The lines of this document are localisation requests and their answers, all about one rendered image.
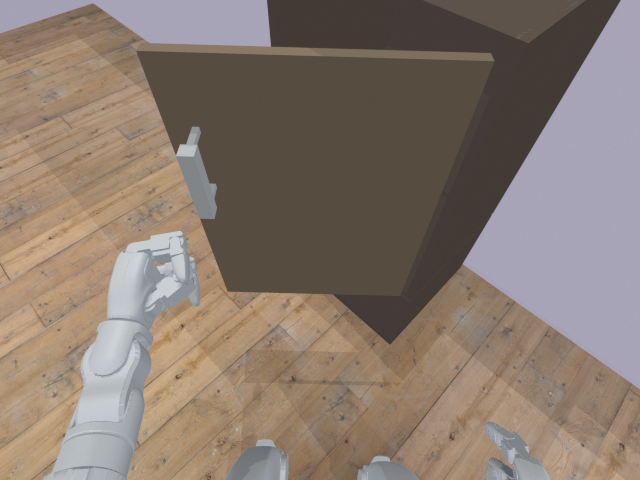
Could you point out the robot left forearm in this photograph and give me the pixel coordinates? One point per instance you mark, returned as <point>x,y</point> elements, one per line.
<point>104,429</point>

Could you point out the robot left hand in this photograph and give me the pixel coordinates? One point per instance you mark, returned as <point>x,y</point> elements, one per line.
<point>135,277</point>

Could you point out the left robot thigh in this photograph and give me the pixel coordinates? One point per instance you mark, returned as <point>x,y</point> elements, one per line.
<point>260,463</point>

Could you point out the robot right hand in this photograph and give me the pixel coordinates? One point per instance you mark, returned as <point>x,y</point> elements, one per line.
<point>516,452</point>

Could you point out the robot left shin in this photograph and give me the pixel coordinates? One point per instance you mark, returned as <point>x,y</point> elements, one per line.
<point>265,442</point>

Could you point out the handle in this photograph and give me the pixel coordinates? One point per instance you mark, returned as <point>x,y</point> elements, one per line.
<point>192,167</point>

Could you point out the cupboard door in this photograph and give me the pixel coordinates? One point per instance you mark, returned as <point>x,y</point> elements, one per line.
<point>329,163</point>

